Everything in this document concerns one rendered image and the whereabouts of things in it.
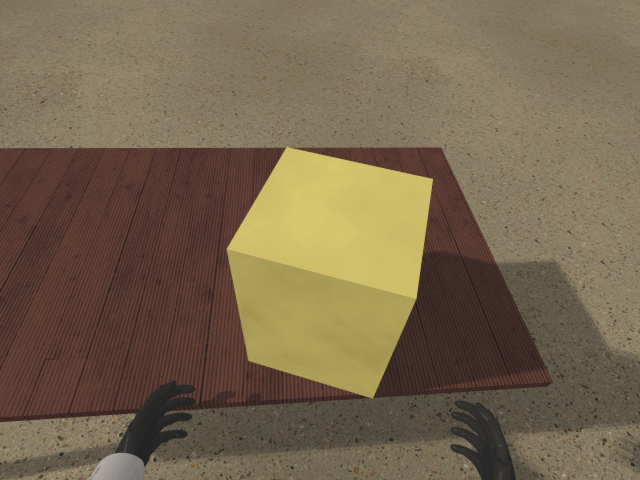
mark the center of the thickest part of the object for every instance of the robot left forearm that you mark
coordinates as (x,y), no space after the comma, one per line
(119,466)

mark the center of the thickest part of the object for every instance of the robot left hand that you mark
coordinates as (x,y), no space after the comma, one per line
(143,435)

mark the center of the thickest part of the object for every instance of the table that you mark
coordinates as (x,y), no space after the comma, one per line
(115,280)

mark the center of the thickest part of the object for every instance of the robot right hand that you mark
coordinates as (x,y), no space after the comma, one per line
(493,460)

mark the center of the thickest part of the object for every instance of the carton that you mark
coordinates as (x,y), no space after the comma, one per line
(326,267)

